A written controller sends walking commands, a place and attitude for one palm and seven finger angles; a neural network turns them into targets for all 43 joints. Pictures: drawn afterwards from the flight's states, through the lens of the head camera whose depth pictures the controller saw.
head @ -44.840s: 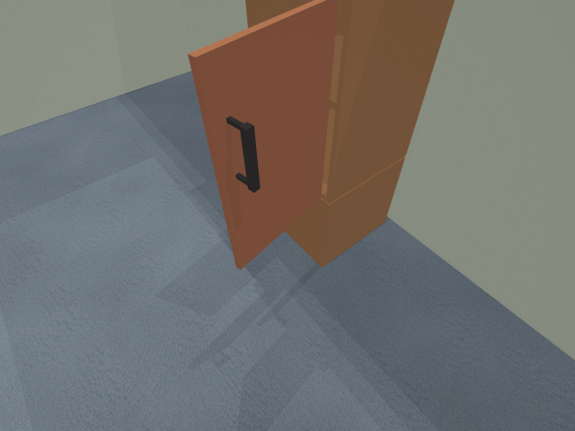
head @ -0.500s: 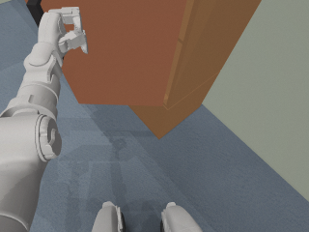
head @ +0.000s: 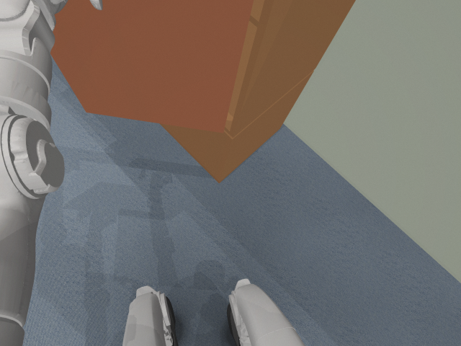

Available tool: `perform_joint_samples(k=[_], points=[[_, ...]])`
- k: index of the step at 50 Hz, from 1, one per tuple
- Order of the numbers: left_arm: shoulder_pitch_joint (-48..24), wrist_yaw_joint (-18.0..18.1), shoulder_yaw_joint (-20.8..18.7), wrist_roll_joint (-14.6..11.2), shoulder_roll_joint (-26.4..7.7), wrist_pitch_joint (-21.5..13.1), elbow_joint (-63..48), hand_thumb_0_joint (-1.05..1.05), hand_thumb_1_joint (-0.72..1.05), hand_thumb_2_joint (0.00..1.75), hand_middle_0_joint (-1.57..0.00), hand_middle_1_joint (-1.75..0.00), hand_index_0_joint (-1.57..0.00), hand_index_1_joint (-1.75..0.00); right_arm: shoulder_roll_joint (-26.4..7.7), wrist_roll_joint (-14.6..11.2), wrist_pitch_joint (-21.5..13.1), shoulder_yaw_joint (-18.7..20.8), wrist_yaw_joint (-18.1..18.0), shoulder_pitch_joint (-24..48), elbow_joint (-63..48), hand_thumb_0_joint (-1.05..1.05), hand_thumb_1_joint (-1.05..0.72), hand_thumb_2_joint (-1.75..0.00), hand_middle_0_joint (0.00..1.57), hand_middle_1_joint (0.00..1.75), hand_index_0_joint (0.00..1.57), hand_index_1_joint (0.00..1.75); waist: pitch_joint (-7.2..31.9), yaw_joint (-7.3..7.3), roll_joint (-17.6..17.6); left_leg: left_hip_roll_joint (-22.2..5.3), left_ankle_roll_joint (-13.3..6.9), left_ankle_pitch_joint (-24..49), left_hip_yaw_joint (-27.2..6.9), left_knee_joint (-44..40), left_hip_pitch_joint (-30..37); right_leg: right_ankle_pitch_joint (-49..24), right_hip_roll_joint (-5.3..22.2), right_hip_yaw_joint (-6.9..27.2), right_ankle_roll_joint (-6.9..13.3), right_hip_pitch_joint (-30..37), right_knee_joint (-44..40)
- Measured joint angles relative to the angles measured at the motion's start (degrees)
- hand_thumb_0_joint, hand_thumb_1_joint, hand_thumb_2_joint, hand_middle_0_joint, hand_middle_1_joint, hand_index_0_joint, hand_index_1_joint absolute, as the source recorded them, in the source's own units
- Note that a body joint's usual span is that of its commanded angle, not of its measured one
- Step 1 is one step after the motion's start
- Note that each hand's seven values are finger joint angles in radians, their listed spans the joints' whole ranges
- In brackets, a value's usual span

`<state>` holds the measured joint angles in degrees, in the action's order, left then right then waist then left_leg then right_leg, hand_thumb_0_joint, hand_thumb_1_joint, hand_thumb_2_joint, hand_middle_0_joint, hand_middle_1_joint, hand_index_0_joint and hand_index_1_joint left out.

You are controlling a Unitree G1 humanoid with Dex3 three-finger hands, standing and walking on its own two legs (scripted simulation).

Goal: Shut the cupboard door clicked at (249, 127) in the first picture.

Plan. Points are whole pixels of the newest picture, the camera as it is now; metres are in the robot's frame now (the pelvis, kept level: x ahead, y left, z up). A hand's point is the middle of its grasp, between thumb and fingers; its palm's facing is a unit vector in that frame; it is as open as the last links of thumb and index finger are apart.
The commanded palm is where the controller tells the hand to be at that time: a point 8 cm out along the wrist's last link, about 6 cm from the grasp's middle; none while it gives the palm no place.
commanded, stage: pull the fist back off the door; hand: left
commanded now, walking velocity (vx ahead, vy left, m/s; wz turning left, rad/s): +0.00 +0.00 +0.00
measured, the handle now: out of the picture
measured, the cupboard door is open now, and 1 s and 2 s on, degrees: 39 38 38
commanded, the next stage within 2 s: draw the hand back to the body in 0.84 s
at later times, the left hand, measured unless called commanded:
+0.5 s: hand out of the picture +0.57 +0.07 +0.17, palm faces +0.20 -0.98 -0.04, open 3.1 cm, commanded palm +0.52 +0.11 +0.15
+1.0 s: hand (121, 33) +0.51 +0.05 +0.17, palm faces +0.18 -0.98 -0.01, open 3.1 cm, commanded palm +0.46 +0.11 +0.16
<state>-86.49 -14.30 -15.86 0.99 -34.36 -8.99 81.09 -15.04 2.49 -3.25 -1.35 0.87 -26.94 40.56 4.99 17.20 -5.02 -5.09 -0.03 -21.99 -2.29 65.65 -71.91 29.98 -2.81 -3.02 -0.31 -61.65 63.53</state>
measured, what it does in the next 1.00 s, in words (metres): stands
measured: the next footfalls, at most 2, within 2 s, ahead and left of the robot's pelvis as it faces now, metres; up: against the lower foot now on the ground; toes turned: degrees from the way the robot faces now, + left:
none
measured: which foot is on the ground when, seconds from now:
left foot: down 0.00-1.00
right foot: down 0.00-1.00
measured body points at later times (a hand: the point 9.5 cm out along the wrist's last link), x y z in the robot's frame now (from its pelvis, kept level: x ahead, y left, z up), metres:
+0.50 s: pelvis +0.03 -0.02 +0.04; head +0.14 -0.02 +0.48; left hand +0.56 +0.12 +0.17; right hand -0.01 -0.26 -0.08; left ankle +0.07 +0.12 -0.64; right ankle -0.01 -0.13 -0.64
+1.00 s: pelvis +0.02 -0.03 +0.05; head +0.09 -0.03 +0.49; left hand +0.49 +0.11 +0.17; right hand +0.08 -0.28 -0.08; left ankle +0.07 +0.12 -0.64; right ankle -0.01 -0.13 -0.64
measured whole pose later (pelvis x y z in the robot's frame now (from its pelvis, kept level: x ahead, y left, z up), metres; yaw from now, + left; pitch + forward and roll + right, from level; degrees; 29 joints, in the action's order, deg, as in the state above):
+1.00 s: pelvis +0.02 -0.03 +0.05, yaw +3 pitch +15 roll -1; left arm -51.9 16.3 -11.1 -0.5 -6.3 -21.4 62.3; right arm -13.1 2.4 -0.5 2.0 3.3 -18.5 39.6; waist 7.1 7.6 -3.1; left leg -3.5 1.9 -19.0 -0.3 51.2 -46.9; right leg 28.6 -1.2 -1.7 1.2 -39.0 52.8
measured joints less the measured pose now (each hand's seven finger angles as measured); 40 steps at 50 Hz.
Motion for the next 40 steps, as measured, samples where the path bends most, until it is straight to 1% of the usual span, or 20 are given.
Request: perform_joint_samples(k=[1,3,4,6,7,8,9,10,12,14,17,19,21,23,25,28,30,32,36,40], points=[[0.2,3.5,-2.0,-0.6,1.3,0.5,-0.7,0.0,0.92,0.95,-1.3,-1.5,-1.3,-1.5,0.1,0.4,-0.1,0.1,0.3,-0.5,-0.3,0.0,-0.91,-0.9,0.2,0.3,0.2,0.3,0.3,-0.34,-0.1,0.0,0.0,0.0,0.0,0.0,-0.3,0.0,0.0,0.0,0.0,-0.2,-0.1],[1.2,12.5,-5.1,-1.0,4.3,1.0,-2.3,0.0,0.9,0.94,-1.3,-1.5,-1.3,-1.5,0.3,1.4,-0.1,0.3,1.4,-1.4,-0.9,0.0,-0.91,-0.9,0.2,0.3,0.2,0.3,1.0,-0.9,-0.1,0.1,0.1,0.0,0.1,-0.3,-0.3,0.0,0.1,0.1,-0.1,-0.4,-0.2],[1.9,17.3,-6.0,-0.4,5.7,1.1,-3.2,0.01,0.9,0.93,-1.3,-1.5,-1.3,-1.5,0.5,2.1,-0.1,0.4,2.1,-1.7,-1.1,0.0,-0.91,-0.9,0.2,0.3,0.2,0.3,1.3,-1.08,0.0,0.1,0.1,0.0,0.1,-0.4,-0.2,0.1,0.2,0.1,-0.1,-0.3,-0.3],[3.7,26.0,-6.2,2.4,8.2,0.6,-4.9,0.01,0.89,0.92,-1.29,-1.5,-1.3,-1.5,0.9,3.5,0.0,0.7,3.8,-2.1,-1.4,0.0,-0.91,-0.9,0.2,0.3,0.2,0.3,1.9,-1.33,0.0,0.3,0.3,0.0,0.1,-0.8,0.0,0.2,0.3,0.1,-0.1,-0.1,-0.6],[4.9,29.1,-5.5,3.9,9.2,0.1,-6.0,0.01,0.89,0.92,-1.29,-1.5,-1.3,-1.5,1.2,4.0,0.1,0.8,4.6,-2.1,-1.5,0.0,-0.91,-0.9,0.2,0.3,0.2,0.3,2.1,-1.4,0.0,0.3,0.3,0.0,0.1,-1.1,0.2,0.2,0.3,0.1,0.0,0.1,-0.7],[6.3,31.1,-4.5,5.2,10.2,-0.6,-7.2,0.01,0.89,0.92,-1.29,-1.5,-1.3,-1.5,1.5,4.3,0.3,1.1,5.3,-2.1,-1.5,0.0,-0.91,-0.9,0.2,0.3,0.2,0.3,2.2,-1.49,0.0,0.4,0.4,0.0,0.1,-1.3,0.6,0.2,0.4,0.0,0.1,0.5,-1.0],[7.6,32.3,-3.5,5.9,11.1,-1.3,-8.4,0.01,0.89,0.92,-1.29,-1.5,-1.3,-1.5,1.9,4.5,0.5,1.3,5.8,-2.0,-1.5,0.0,-0.91,-0.9,0.2,0.3,0.2,0.3,2.1,-1.62,0.0,0.4,0.5,0.0,0.1,-1.7,1.2,0.2,0.4,0.0,0.2,1.0,-1.3],[9.0,32.6,-2.5,6.2,12.1,-2.0,-9.7,0.02,0.9,0.91,-1.29,-1.5,-1.3,-1.5,2.3,4.5,0.9,1.5,6.1,-1.9,-1.4,0.0,-0.91,-0.9,0.2,0.3,0.2,0.3,2.1,-1.83,0.1,0.5,0.6,0.1,0.2,-2.1,1.9,0.2,0.4,0.0,0.2,1.7,-1.7],[11.1,32.0,-1.6,5.6,14.1,-3.2,-11.0,0.02,0.9,0.91,-1.29,-1.5,-1.3,-1.5,2.8,4.1,1.6,1.8,6.2,-1.6,-1.1,0.0,-0.91,-0.9,0.2,0.3,0.2,0.3,1.9,-2.34,0.2,0.5,0.7,0.2,0.3,-3.4,3.9,0.0,0.4,0.1,0.4,3.6,-2.9],[12.4,31.1,-2.3,4.7,15.7,-3.5,-10.2,0.02,0.9,0.91,-1.29,-1.5,-1.3,-1.5,2.9,3.6,2.4,1.6,6.0,-1.2,-0.9,0.0,-0.91,-0.9,0.2,0.3,0.2,0.3,1.9,-2.67,0.3,0.4,0.8,0.4,0.5,-4.9,6.2,-0.4,0.4,0.3,0.5,5.8,-4.5],[14.8,31.0,-4.0,3.8,17.1,-3.9,-8.9,0.02,0.9,0.91,-1.29,-1.5,-1.3,-1.5,2.5,3.2,3.0,1.6,5.7,-1.0,-1.4,0.0,-0.91,-0.9,0.2,0.3,0.2,0.3,2.5,-2.95,0.1,0.3,0.9,0.7,1.0,-7.2,9.5,-0.9,0.3,0.8,0.6,8.8,-6.7],[17.1,31.4,-4.7,3.4,17.8,-5.2,-9.5,0.02,0.9,0.91,-1.29,-1.5,-1.3,-1.5,2.2,3.2,3.0,1.9,5.6,-1.0,-1.9,0.0,-0.91,-0.9,0.2,0.3,0.2,0.3,2.8,-3.29,0.0,0.2,1.0,0.8,1.5,-8.5,11.7,-1.0,0.4,1.2,0.7,10.7,-7.8],[19.9,31.5,-4.8,3.1,18.6,-7.3,-11.0,0.02,0.9,0.9,-1.3,-1.5,-1.3,-1.5,2.0,3.0,2.9,2.4,5.6,-1.1,-2.2,0.0,-0.91,-0.9,0.2,0.3,0.2,0.3,3.1,-3.97,0.1,0.2,1.1,0.8,2.1,-9.7,13.8,-1.0,0.4,1.7,0.8,12.4,-8.6],[22.9,31.1,-3.8,2.9,19.4,-8.9,-12.8,0.02,0.9,0.9,-1.29,-1.5,-1.3,-1.5,1.8,2.7,3.2,2.9,5.7,-1.2,-2.4,0.0,-0.91,-0.9,0.2,0.3,0.2,0.3,3.3,-4.9,0.3,0.3,1.3,0.8,2.4,-10.7,15.9,-0.9,0.5,2.0,0.9,14.3,-9.3],[25.6,30.3,-2.2,2.3,20.5,-9.7,-14.2,0.02,0.9,0.9,-1.29,-1.5,-1.3,-1.5,1.5,2.2,3.6,3.3,5.6,-1.0,-2.3,0.0,-0.91,-0.9,0.2,0.3,0.2,0.3,3.3,-5.99,0.5,0.4,1.4,0.8,2.6,-11.7,18.0,-0.9,0.6,2.1,1.0,16.2,-10.0],[29.1,29.2,-0.4,0.4,22.5,-9.5,-15.6,0.02,0.9,0.9,-1.29,-1.5,-1.3,-1.5,1.1,1.4,4.3,3.7,5.3,-0.2,-1.9,0.0,-0.91,-0.9,0.2,0.3,0.2,0.3,3.0,-7.54,0.9,0.6,1.5,1.1,2.5,-13.1,20.9,-1.0,0.8,1.9,1.2,19.0,-11.3],[31.4,29.0,0.5,-0.9,24.0,-9.5,-17.2,0.02,0.9,0.9,-1.29,-1.5,-1.3,-1.5,0.8,0.9,4.4,3.9,4.9,0.7,-1.7,0.0,-0.91,-0.9,0.2,0.3,0.2,0.3,2.8,-8.3,1.2,0.8,1.6,1.4,2.3,-13.9,22.3,-1.1,0.9,1.7,1.3,20.6,-12.0],[33.3,29.0,1.4,-1.5,25.3,-10.4,-18.7,0.02,0.9,0.9,-1.3,-1.5,-1.3,-1.5,0.6,0.7,4.1,4.2,4.5,1.8,-1.5,0.0,-0.91,-0.9,0.2,0.3,0.2,0.3,2.6,-8.86,1.5,0.9,1.7,1.6,2.1,-14.3,23.2,-1.2,1.0,1.5,1.4,21.5,-12.3],[36.6,29.0,3.8,-1.6,27.2,-12.6,-22.2,0.02,0.9,0.9,-1.3,-1.5,-1.3,-1.5,0.3,0.4,3.4,4.9,3.9,4.1,-1.3,0.0,-0.91,-0.9,0.2,0.3,0.2,0.3,2.4,-9.79,2.0,1.2,1.9,1.7,1.9,-14.2,24.1,-0.9,1.2,1.3,1.5,22.4,-11.8],[38.8,28.9,6.0,-1.7,28.4,-12.5,-24.0,0.02,0.9,0.9,-1.3,-1.5,-1.3,-1.5,0.4,-0.1,3.4,5.1,3.5,6.1,-1.4,0.01,-0.91,-0.9,0.2,0.3,0.2,0.3,2.4,-10.58,2.1,1.3,1.9,1.8,2.0,-14.4,25.3,-0.9,1.4,1.4,1.5,23.3,-11.6]])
